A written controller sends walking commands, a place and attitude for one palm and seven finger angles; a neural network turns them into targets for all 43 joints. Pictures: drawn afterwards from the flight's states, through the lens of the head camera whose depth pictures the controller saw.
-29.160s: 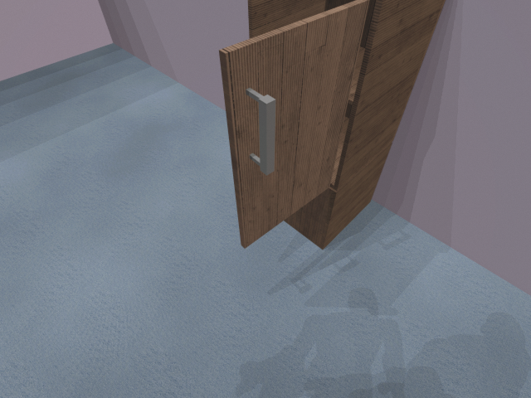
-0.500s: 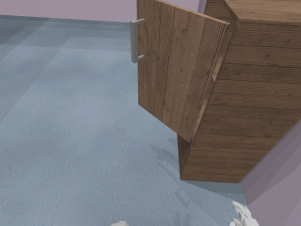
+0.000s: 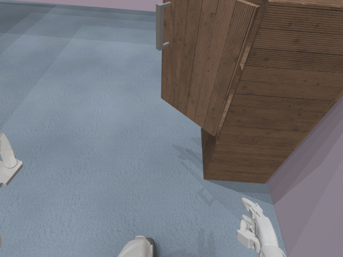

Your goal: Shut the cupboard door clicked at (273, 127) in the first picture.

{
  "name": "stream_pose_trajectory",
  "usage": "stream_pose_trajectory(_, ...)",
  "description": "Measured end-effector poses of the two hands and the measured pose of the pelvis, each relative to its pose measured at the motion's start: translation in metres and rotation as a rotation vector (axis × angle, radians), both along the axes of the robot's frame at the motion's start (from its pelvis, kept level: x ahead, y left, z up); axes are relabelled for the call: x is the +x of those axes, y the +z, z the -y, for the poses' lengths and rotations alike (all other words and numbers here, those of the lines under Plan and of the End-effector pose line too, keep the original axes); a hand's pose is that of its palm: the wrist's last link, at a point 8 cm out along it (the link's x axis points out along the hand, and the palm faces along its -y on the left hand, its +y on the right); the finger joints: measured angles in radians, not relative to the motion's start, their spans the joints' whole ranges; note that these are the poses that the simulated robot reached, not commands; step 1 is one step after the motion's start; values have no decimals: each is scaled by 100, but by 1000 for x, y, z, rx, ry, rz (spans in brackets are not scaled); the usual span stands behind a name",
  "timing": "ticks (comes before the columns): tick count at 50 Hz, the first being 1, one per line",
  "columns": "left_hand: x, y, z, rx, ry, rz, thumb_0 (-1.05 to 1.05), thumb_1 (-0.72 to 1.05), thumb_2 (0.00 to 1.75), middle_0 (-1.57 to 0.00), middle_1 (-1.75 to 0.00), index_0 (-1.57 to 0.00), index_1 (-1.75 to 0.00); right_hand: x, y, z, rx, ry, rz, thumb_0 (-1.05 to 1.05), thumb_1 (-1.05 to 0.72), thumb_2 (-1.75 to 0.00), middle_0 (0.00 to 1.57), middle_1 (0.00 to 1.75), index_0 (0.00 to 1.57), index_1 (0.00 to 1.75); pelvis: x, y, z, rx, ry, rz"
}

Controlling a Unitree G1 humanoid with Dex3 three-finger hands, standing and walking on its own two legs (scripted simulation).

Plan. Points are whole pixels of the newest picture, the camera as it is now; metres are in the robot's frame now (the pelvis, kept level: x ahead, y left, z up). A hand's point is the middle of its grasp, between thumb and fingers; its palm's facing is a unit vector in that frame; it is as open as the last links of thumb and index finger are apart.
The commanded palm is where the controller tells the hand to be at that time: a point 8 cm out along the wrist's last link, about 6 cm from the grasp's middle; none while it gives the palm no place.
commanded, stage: stop stepping back and stand still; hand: left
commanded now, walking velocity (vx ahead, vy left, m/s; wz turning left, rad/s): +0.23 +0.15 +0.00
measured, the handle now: (163, 26) +0.92 +0.16 +0.10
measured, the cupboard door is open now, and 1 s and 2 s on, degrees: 48 48 48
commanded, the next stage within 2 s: let the arm hang, fingers relaxed in 1.16 s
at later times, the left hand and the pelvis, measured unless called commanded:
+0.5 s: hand out of the picture +0.13 +0.27 +0.19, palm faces +0.38 -0.78 -0.49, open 7.4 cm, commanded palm +0.08 +0.30 +0.20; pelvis -0.08 +0.01 +0.02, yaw -4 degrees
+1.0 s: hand out of the picture +0.16 +0.31 +0.19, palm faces +0.44 -0.78 -0.45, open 7.4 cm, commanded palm +0.09 +0.34 +0.20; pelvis -0.06 +0.05 +0.02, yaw -3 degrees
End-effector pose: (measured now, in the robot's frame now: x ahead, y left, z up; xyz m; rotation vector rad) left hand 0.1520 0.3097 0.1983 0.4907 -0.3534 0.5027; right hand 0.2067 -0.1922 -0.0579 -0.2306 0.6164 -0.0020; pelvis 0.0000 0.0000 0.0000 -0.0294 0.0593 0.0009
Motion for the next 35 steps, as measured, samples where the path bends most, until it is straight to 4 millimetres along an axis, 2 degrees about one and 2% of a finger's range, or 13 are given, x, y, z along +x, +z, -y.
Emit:
stream_pose_trajectory(4, -2, 1, 8, -6, -73, -37, 2, 89, 90, -21, -31, -21, -30, -47, 0, 15, -45, -68, -107, 1, -90, -89, 20, 30, 20, 30, -5, 11, -4, 35, -14, 10)
stream_pose_trajectory(7, -1, 5, 0, 31, -96, -27, 2, 88, 90, -21, -31, -22, -30, -76, 2, 29, -95, -149, -118, 1, -90, -89, 20, 30, 20, 30, -6, 9, -13, 23, -11, 12)
stream_pose_trajectory(10, 1, 6, -11, 56, -103, -27, 2, 88, 90, -21, -31, -22, -30, -102, 2, 39, -113, -233, -121, 1, -90, -89, 20, 30, 20, 30, -19, 7, -20, 28, -13, 36)
stream_pose_trajectory(14, -4, 8, -15, 64, -124, -63, 2, 89, 90, -21, -31, -21, -30, -137, 10, 42, -107, -279, -105, 1, -90, -90, 20, 30, 20, 30, -39, 14, -21, 22, -50, 71)
stream_pose_trajectory(19, -28, 13, 2, 71, -168, -97, 2, 89, 90, -21, -31, -21, -30, -171, 9, 41, -70, -303, -107, 1, -90, -90, 20, 30, 20, 30, -57, 19, -18, 14, -62, 77)
stream_pose_trajectory(23, -52, 13, 9, 107, -153, -129, 2, 89, 90, -21, -31, -22, -30, -186, -6, 43, -49, -294, -147, 1, -90, -90, 20, 30, 20, 30, -72, 16, -15, 23, -62, 70)
stream_pose_trajectory(27, -71, 12, 1, 72, -94, -113, 2, 88, 90, -22, -31, -22, -30, -198, -10, 44, -51, -265, -201, 1, -90, -90, 20, 30, 20, 30, -80, 20, -14, 47, -77, 80)
stream_pose_trajectory(31, -74, 7, -8, 6, -41, -97, 2, 88, 90, -21, -31, -22, -30, -200, -8, 45, -71, -255, -203, 1, -90, -90, 20, 30, 20, 30, -81, 24, -17, 54, -60, 72)
stream_pose_trajectory(35, -67, 4, -9, -29, -51, -71, 2, 89, 90, -21, -31, -21, -30, -189, -4, 41, -107, -241, -181, 1, -90, -90, 20, 30, 20, 30, -81, 23, -26, 52, -43, 67)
